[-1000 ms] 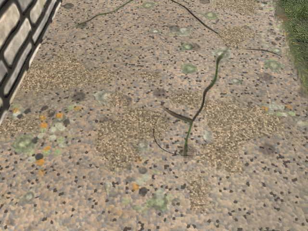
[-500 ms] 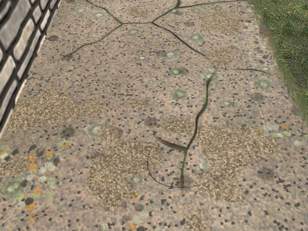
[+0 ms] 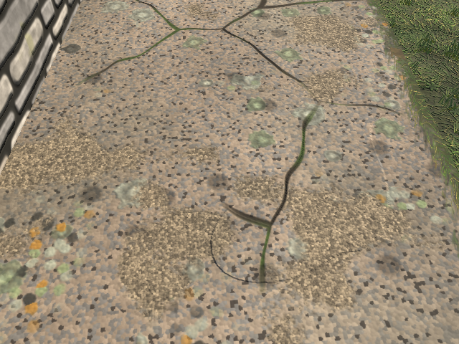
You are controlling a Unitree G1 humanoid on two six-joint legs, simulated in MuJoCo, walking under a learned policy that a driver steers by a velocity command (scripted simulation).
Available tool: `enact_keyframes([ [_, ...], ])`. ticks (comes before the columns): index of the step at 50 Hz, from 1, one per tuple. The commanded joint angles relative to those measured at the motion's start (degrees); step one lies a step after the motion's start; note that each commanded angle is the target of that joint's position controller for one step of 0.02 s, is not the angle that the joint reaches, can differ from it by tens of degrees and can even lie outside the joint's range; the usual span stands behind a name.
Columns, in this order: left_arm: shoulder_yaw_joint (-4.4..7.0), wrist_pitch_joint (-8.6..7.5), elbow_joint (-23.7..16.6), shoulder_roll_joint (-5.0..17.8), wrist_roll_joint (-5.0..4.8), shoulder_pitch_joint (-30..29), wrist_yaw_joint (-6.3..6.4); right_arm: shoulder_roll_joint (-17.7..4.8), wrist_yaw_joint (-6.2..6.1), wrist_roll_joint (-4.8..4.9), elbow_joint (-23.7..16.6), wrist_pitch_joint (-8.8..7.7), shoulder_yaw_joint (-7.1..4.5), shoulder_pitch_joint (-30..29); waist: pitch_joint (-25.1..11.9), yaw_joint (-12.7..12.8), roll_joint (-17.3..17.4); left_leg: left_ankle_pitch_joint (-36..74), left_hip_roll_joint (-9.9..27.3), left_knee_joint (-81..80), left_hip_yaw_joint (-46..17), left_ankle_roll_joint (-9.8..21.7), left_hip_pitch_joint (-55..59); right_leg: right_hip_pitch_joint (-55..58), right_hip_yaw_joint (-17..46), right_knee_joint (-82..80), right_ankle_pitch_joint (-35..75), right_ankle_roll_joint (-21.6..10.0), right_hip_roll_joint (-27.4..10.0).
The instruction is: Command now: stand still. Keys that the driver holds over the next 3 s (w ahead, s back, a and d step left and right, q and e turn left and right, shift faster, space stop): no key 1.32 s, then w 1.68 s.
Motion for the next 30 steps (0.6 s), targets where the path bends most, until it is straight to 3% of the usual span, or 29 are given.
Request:
enact_keyframes([
  [1, 0.82, -0.19, -0.8, 5.6, 0.02, 2.5, 0.22, -5.8, -0.23, -0.02, -1.1, -0.33, -0.9, 1.1, -1.3, 0.0, -0.4, 10.8, 2.0, -3.9, -1.9, 1.7, 2.7, -2.5, 0.8, -4.7, 11.0, -1.4, -1.3],
  [30, -0.23, -0.41, 1.2, 3.9, -0.06, 7.4, 0.55, -4.0, -0.37, 0.05, 0.6, -0.53, -0.24, 5.1, 0.5, 0.0, 0.0, 5.2, 1.8, -5.4, -2.2, 1.7, 1.0, -4.5, 0.3, -5.7, 5.6, -1.1, -0.7],
])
